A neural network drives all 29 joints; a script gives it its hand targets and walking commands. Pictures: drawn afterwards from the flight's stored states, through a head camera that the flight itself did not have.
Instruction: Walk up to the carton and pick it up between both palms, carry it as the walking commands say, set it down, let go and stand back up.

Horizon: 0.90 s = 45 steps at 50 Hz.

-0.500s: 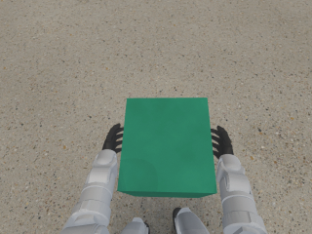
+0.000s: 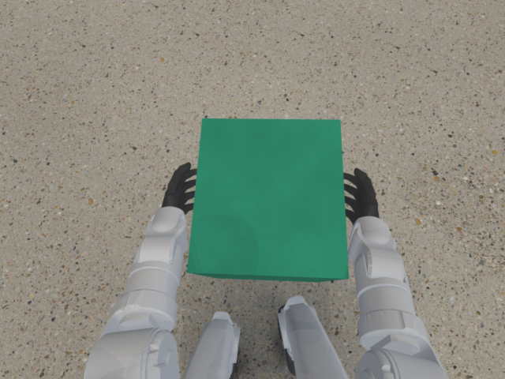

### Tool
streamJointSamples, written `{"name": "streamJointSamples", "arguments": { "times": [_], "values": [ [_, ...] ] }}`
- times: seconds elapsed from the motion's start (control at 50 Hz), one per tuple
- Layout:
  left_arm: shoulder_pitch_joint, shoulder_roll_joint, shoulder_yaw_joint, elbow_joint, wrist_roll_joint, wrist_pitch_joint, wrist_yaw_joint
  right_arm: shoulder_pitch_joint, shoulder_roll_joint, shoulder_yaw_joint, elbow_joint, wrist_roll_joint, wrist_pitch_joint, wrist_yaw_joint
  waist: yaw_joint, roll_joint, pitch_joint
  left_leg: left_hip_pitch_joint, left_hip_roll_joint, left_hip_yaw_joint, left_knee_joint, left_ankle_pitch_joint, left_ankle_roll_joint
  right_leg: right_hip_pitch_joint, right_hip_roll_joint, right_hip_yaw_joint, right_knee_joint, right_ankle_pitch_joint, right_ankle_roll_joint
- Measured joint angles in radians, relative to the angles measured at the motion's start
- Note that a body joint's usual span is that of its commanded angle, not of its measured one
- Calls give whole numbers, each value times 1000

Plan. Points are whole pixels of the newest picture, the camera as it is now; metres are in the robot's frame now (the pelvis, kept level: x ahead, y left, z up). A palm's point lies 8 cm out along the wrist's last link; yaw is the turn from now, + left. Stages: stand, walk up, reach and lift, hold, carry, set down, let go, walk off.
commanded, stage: set down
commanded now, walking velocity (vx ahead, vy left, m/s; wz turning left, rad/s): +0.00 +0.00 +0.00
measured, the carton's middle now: (268, 212) +0.40 -0.04 -0.15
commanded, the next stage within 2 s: none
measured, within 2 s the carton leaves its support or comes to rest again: neither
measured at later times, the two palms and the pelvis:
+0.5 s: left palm (188, 211) +0.42 +0.12 -0.17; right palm (347, 218) +0.38 -0.19 -0.16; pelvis -0.02 +0.01 -0.07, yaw +0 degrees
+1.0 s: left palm (199, 212) +0.44 +0.11 -0.26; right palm (335, 217) +0.41 -0.19 -0.26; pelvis -0.04 +0.01 -0.15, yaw +2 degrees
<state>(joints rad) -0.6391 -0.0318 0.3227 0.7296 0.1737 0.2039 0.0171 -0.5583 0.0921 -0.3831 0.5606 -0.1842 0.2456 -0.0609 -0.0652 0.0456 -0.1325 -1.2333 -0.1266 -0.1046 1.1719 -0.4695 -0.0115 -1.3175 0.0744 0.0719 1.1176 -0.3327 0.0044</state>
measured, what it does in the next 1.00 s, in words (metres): lowers itself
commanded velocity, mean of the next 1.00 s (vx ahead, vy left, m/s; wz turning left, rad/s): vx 0.00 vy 0.00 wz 0.00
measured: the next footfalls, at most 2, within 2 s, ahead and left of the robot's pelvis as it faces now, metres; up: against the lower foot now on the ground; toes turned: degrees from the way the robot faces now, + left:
none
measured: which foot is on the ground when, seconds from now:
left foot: down 0.00-1.00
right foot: down 0.00-1.00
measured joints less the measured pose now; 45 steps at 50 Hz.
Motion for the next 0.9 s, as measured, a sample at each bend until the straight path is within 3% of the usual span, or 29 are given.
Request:
{"name": "streamJointSamples", "arguments": {
  "times": [0.24, 0.38, 0.54, 0.64, 0.72, 0.9],
  "values": [
    [-62, 33, -38, 27, -54, -4, 26, -55, -38, 26, 34, 59, -14, -27, 18, 0, -28, -191, -9, 14, 164, -57, 4, -191, 15, 7, 154, -46, 14],
    [-102, 50, -77, 45, -99, -8, 56, -85, -63, 33, 52, 77, -29, -30, 6, 1, -31, -280, -25, 14, 240, -73, 5, -276, 14, 7, 225, -64, 24],
    [-192, 68, -56, 100, -95, -11, 71, -194, -86, -9, 133, 67, -38, -15, -20, -4, -4, -369, -38, 25, 321, -84, 7, -364, 17, 15, 305, -75, 36],
    [-239, 68, -52, 94, -86, -13, 79, -231, -108, -2, 110, 87, -27, -6, -9, -5, 17, -440, -42, 35, 373, -88, 5, -435, 22, 22, 356, -76, 43],
    [-257, 85, -63, 94, -110, -3, 84, -262, -104, -17, 125, 63, -27, -4, -23, -2, 22, -485, -54, 38, 424, -101, 0, -481, 19, 22, 413, -93, 43],
    [-343, 106, -46, 138, -113, -1, 87, -348, -132, -23, 160, 85, -12, -12, -20, -11, 76, -560, -55, 45, 512, -117, -11, -560, 34, 21, 498, -99, 43]
  ]
}}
